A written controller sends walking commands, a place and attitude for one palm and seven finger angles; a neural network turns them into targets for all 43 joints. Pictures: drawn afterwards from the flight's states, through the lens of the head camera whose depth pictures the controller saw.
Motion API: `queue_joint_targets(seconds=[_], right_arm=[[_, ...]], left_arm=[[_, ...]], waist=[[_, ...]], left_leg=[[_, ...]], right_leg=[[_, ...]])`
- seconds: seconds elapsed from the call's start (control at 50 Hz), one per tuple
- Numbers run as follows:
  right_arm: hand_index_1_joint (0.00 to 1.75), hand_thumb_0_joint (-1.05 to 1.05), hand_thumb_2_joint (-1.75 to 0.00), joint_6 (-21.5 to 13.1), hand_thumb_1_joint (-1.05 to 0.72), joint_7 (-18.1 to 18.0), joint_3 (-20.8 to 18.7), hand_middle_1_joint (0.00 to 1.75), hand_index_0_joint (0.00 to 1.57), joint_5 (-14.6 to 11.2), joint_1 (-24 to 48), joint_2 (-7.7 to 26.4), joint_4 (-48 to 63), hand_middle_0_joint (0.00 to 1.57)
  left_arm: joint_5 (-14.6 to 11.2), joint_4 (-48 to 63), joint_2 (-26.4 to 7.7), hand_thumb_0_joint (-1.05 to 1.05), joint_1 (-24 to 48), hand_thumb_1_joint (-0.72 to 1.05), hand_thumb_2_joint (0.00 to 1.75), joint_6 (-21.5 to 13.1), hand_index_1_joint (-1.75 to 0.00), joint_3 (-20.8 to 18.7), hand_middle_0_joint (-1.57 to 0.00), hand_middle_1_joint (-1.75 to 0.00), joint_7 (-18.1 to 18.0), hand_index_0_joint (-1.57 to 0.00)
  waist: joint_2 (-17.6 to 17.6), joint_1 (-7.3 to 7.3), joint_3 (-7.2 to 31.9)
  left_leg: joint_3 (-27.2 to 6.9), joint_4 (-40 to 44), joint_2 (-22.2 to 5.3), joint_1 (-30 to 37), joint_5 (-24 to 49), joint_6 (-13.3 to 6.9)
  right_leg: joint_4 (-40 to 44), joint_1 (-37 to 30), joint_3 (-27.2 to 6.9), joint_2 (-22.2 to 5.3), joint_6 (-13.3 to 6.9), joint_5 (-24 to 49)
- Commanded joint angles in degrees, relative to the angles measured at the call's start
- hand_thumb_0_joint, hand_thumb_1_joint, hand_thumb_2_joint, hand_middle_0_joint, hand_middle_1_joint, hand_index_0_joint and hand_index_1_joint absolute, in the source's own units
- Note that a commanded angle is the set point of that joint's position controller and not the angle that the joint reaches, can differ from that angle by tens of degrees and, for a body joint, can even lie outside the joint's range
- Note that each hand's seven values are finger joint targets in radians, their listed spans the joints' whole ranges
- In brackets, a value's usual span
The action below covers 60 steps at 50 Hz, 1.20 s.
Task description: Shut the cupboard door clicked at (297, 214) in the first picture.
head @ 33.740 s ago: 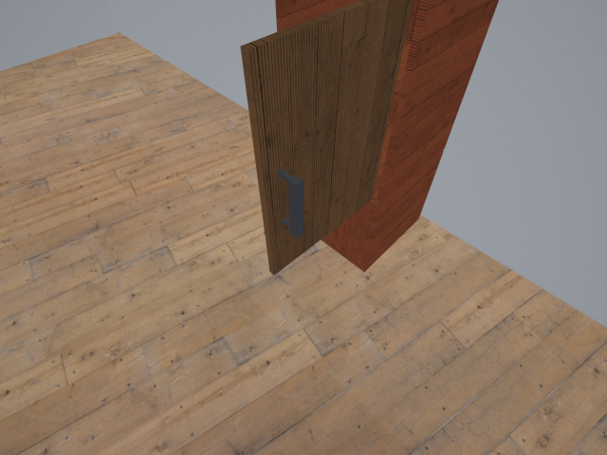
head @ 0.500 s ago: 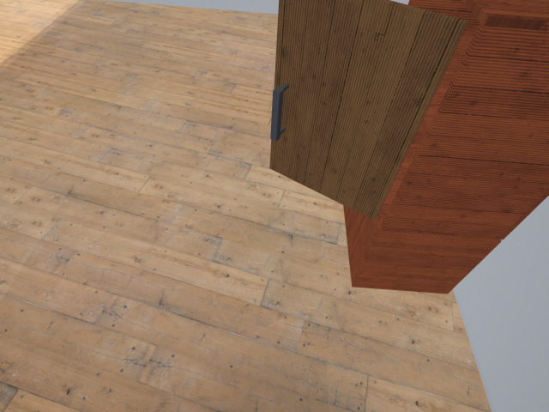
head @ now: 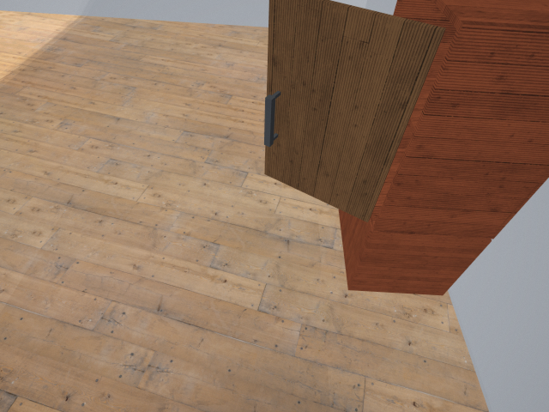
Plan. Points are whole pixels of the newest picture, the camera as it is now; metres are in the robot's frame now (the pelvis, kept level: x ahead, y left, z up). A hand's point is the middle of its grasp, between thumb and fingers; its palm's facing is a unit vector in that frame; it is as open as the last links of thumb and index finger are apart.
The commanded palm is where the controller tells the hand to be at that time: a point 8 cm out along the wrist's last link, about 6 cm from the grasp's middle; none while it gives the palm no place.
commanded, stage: look to check the result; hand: left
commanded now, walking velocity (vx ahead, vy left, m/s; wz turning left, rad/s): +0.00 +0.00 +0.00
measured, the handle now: (273, 119) +0.91 +0.05 -0.09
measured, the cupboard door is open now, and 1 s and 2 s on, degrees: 60 60 60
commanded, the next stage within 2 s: walk to a spot facing it in 0.48 s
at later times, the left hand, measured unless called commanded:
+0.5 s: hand out of the picture +0.04 +0.20 -0.17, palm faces -0.03 -0.97 -0.25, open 7.3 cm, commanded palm none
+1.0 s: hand out of the picture +0.04 +0.21 -0.20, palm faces +0.17 -0.95 -0.25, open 7.3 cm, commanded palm none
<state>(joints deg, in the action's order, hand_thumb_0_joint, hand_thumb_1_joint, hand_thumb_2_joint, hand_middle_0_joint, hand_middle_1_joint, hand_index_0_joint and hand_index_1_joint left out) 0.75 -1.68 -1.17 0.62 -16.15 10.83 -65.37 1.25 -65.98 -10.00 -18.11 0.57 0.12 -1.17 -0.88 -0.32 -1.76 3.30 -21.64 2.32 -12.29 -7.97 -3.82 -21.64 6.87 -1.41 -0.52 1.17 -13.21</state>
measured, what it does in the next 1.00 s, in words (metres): stands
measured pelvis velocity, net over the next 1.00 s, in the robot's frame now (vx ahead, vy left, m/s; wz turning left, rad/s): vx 0.02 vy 0.00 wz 0.18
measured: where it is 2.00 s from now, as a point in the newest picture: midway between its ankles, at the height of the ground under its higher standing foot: outside the picture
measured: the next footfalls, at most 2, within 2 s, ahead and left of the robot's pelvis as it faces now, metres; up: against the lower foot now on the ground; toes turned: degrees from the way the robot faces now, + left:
right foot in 1.48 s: +0.11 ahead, -0.15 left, +0.00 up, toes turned +28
left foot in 1.86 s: +0.00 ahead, +0.10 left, +0.00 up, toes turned +46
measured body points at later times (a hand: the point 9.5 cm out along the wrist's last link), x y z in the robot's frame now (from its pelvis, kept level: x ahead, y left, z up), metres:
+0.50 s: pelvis +0.02 -0.01 +0.00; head +0.03 +0.00 +0.45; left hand +0.05 +0.25 -0.15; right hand +0.05 -0.27 -0.15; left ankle +0.04 +0.07 -0.74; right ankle -0.01 -0.14 -0.74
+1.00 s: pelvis +0.02 +0.00 -0.02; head +0.06 +0.02 +0.43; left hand +0.03 +0.26 -0.18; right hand +0.09 -0.24 -0.17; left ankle +0.04 +0.08 -0.74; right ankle -0.01 -0.14 -0.74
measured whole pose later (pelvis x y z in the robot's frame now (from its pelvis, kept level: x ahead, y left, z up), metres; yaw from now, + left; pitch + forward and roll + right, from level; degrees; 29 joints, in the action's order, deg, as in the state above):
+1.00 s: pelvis +0.02 +0.00 -0.02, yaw +10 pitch -1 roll -1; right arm 3.9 0.2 -2.8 0.9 -11.8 11.2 -58.9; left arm 1.8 -57.9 -12.9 -11.5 1.8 -3.0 -2.3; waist -0.6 -1.3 -6.6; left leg 2.1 -42.2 1.0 -20.8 -23.1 0.1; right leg -34.0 8.4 8.2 -3.6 1.3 -23.8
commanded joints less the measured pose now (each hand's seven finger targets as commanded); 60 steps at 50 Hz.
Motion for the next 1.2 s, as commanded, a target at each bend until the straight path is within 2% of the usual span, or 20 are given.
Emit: queue_joint_targets(seconds=[0.0, 0.32, 0.54, 0.6, 0.66, 0.74, 0.8, 0.84, 0.86, 0.88, 0.92, 0.94, 0.96, 0.98, 1.0, 1.02, 1.04, 1.08, 1.14, 1.18], right_arm=[[0.3, 0.0, -0.9, -1.3, -0.9, -0.5, -1.1, 0.3, 0.2, 0.1, -0.6, 8.2, 2.3, 0.2], [0.3, 0.0, -0.9, -1.6, -0.9, -0.2, -1.1, 0.3, 0.2, 0.0, 3.2, 11.2, 2.4, 0.2], [0.3, 0.0, -0.9, -2.1, -0.9, -0.1, -1.0, 0.3, 0.2, 0.0, 5.7, 13.0, 2.7, 0.2], [0.3, 0.0, -0.9, -2.0, -0.9, 0.0, -0.8, 0.3, 0.2, 0.0, 6.2, 12.8, 2.7, 0.2], [0.3, 0.0, -0.9, -1.0, -0.9, 0.2, 0.0, 0.3, 0.2, 0.1, 4.3, 8.5, 2.9, 0.2], [0.3, 0.0, -0.9, -0.1, -0.9, 0.4, -1.0, 0.3, 0.2, 0.1, 4.6, 10.0, 5.0, 0.2], [0.3, 0.0, -0.9, 0.4, -0.9, 0.6, -1.7, 0.3, 0.2, 0.2, 4.9, 9.9, 6.8, 0.2], [0.3, 0.0, -0.9, 0.8, -0.9, 0.8, -2.2, 0.3, 0.2, 0.2, 4.7, 9.3, 8.3, 0.2], [0.3, 0.0, -0.9, 1.0, -0.9, 0.9, -2.4, 0.3, 0.2, 0.3, 4.8, 8.7, 8.9, 0.2], [0.3, 0.0, -0.9, 1.4, -0.9, 1.0, -2.7, 0.3, 0.2, 0.6, 5.4, 8.2, 9.7, 0.2], [0.3, 0.0, -0.9, 1.8, -0.9, 1.4, -3.2, 0.3, 0.2, 0.5, 5.8, 7.7, 11.0, 0.2], [0.3, 0.0, -0.9, 1.8, -0.9, 1.8, -3.2, 0.3, 0.2, 0.3, 4.7, 7.8, 11.5, 0.2], [0.3, 0.0, -0.9, 1.7, -0.9, 2.1, -3.3, 0.3, 0.2, 0.2, 2.7, 7.5, 11.2, 0.2], [0.3, 0.0, -0.9, 1.3, -0.9, 2.1, -3.5, 0.3, 0.2, 0.5, -2.2, 9.1, 10.4, 0.2], [0.3, 0.0, -0.9, 0.6, -0.9, 1.7, -4.3, 0.3, 0.2, 1.2, -5.0, 13.9, 10.4, 0.2], [0.3, 0.0, -0.9, 1.2, -0.9, 1.0, -4.7, 0.3, 0.2, 1.1, -6.5, 15.7, 9.3, 0.2], [0.3, 0.0, -0.9, 1.3, -0.9, 1.0, -4.7, 0.3, 0.2, 1.0, -4.8, 14.8, 9.7, 0.2], [0.3, 0.0, -0.9, 1.1, -0.9, 0.4, -4.3, 0.3, 0.2, 1.3, -0.3, 13.6, 12.3, 0.2], [0.3, 0.0, -0.9, 0.5, -0.9, 0.1, -4.2, 0.3, 0.2, 1.2, 1.5, 13.1, 13.3, 0.2], [0.3, 0.0, -0.9, 0.4, -0.9, 0.2, -4.4, 0.3, 0.2, 1.0, 1.4, 13.1, 13.5, 0.2]], left_arm=[[-0.2, 1.3, -7.9, 0.0, -1.9, 0.9, 0.9, -1.1, -0.3, -1.5, -0.2, -0.3, -0.3, -0.2], [-0.2, 1.4, -10.7, 0.0, 1.8, 0.9, 0.9, -1.5, -0.3, -1.6, -0.2, -0.3, -0.3, -0.2], [-0.3, 2.5, -13.2, 0.0, 5.0, 0.9, 0.9, -1.8, -0.3, -2.1, -0.2, -0.3, -0.3, -0.2], [-0.4, 2.8, -13.3, 0.0, 5.7, 0.9, 0.9, -1.6, -0.3, -2.1, -0.2, -0.3, -0.3, -0.2], [-0.6, 2.9, -9.9, 0.0, 3.7, 0.9, 0.9, -0.5, -0.3, -1.9, -0.2, -0.3, -0.8, -0.2], [-0.4, 5.0, -11.5, 0.0, 3.2, 0.9, 0.9, 0.1, -0.3, -3.3, -0.2, -0.3, -1.1, -0.2], [-0.3, 6.8, -12.3, 0.0, 3.2, 0.9, 0.9, 0.3, -0.3, -4.3, -0.2, -0.3, -1.3, -0.2], [-0.1, 8.1, -13.4, 0.0, 2.6, 0.9, 0.9, 0.4, -0.3, -5.1, -0.2, -0.3, -1.4, -0.2], [-0.1, 8.9, -13.6, 0.0, 2.7, 0.9, 0.9, 0.4, -0.3, -5.3, -0.2, -0.3, -1.5, -0.2], [-0.1, 9.5, -13.7, 0.0, 3.2, 0.9, 0.9, 0.3, -0.3, -5.4, -0.2, -0.3, -1.6, -0.2], [0.6, 11.1, -13.9, 0.0, 5.5, 0.9, 0.9, 0.2, -0.3, -5.8, -0.2, -0.3, -1.9, -0.2], [0.8, 11.8, -14.1, 0.0, 7.0, 0.9, 0.9, 0.3, -0.3, -5.8, -0.2, -0.3, -2.0, -0.2], [0.7, 12.5, -14.2, 0.0, 8.3, 0.9, 0.9, 0.3, -0.3, -6.0, -0.2, -0.3, -1.8, -0.2], [0.2, 13.2, -13.4, 0.0, 8.2, 0.9, 0.9, 0.5, -0.3, -5.8, -0.2, -0.3, -1.5, -0.2], [-0.6, 14.5, -9.3, 0.0, 5.5, 0.9, 0.9, 1.0, -0.3, -5.3, -0.2, -0.3, -1.2, -0.2], [-0.4, 15.9, -9.4, 0.0, 8.0, 0.9, 0.9, 1.6, -0.3, -4.8, -0.2, -0.3, -1.5, -0.2], [-0.1, 15.8, -10.3, 0.0, 8.6, 0.9, 0.9, 1.9, -0.3, -5.0, -0.2, -0.3, -1.3, -0.2], [0.4, 15.5, -10.3, 0.0, 10.0, 0.9, 0.9, 1.8, -0.3, -5.7, -0.2, -0.3, -0.8, -0.2], [0.5, 15.2, -9.8, 0.0, 7.9, 0.9, 0.9, 1.2, -0.3, -5.6, -0.2, -0.3, -0.1, -0.2], [0.4, 15.5, -9.1, 0.0, 7.3, 0.9, 0.9, 1.1, -0.3, -5.6, -0.2, -0.3, -0.1, -0.2]], waist=[[1.8, -0.23, -2.8], [0.3, -0.28, -2.6], [1.1, 0.06, 1.2], [1.5, 0.1, 0.9], [1.1, 0.24, 0.4], [2.0, 0.85, 1.4], [-0.1, 0.97, 1.8], [-4.3, 1.22, 2.5], [-6.7, 1.45, 2.3], [-9.0, 1.32, 1.5], [-9.0, 0.4, -0.6], [-8.7, -0.7, -1.0], [-6.6, -2.18, -1.4], [1.3, -4.08, 1.3], [20.4, -3.83, 2.5], [17.7, -4.45, 3.3], [11.2, -3.42, 1.9], [6.8, -2.11, -1.2], [3.2, -0.9, 2.5], [3.5, -0.89, 5.2]], left_leg=[[-9.4, 6.5, -7.8, 1.9, -9.2, 1.1], [-8.9, 5.6, -8.7, 4.3, -2.9, 1.2], [-8.5, 4.4, -8.9, 6.7, 7.0, 1.3], [-8.9, 4.2, -8.8, 6.3, 8.4, 1.5], [-9.1, 1.4, -8.3, 3.7, 11.6, 2.0], [-11.3, -1.8, -8.5, -0.5, 13.7, 1.4], [-12.2, -5.4, -7.1, -5.3, 11.9, 1.6], [-9.2, -11.7, -4.4, -8.8, 9.1, 2.6], [-6.2, -17.3, -3.0, -10.5, 2.9, 3.6], [-4.1, -23.4, -2.5, -12.3, -9.3, 4.3], [-3.8, -27.5, -4.5, -13.4, -21.1, 4.6], [-4.2, -23.8, -6.0, -11.7, -20.7, 4.5], [-3.9, -16.1, -6.4, -7.1, -14.4, 4.5], [-7.9, -7.2, -7.6, 1.3, 4.8, 2.6], [-29.9, 0.0, -19.0, 6.5, 27.0, -3.7], [-34.6, 4.0, -23.2, 5.4, 25.9, -7.2], [-31.4, 5.3, -21.6, 2.0, 9.2, -7.4], [-30.9, 7.5, -17.8, -3.6, -6.8, -5.1], [-27.1, 6.4, -14.6, -0.3, -5.4, -4.9], [-25.7, 5.4, -13.6, 2.3, -3.2, -5.1]], right_leg=[[5.2, 5.9, -4.1, -4.2, -3.4, -1.9], [6.1, 5.0, -4.5, -4.7, -3.3, 0.9], [6.0, 0.9, -4.5, -5.3, -3.2, 7.3], [5.5, 0.3, -3.6, -5.6, -2.9, 7.9], [2.0, 0.1, -1.5, -6.3, -1.9, 9.4], [-2.5, -0.9, 0.5, -7.1, -2.2, 9.7], [-4.1, -2.5, -0.3, -9.3, -3.9, 10.6], [-3.4, -4.4, -1.8, -13.2, -6.4, 12.6], [-2.5, -4.7, -3.6, -16.8, -8.6, 15.1], [-1.9, -4.2, -4.6, -19.9, -11.1, 19.9], [-2.7, -1.7, -3.4, -23.0, -12.8, 25.6], [-5.1, -0.5, -0.8, -22.5, -11.3, 26.1], [-10.1, 2.1, 2.7, -20.5, -8.5, 25.2], [-20.9, 7.6, 7.8, -14.9, -3.8, 17.2], [-35.5, 19.3, 10.8, -4.0, 2.1, -13.3], [-42.3, 21.5, 3.0, -2.2, 1.4, -25.0], [-43.4, 20.7, 0.2, -4.2, 0.4, -21.0], [-44.8, 22.9, -1.1, -4.4, 1.0, -13.7], [-41.9, 23.6, -1.0, -3.7, 1.8, -8.2], [-39.6, 23.5, -0.6, -2.9, 2.2, -7.8]])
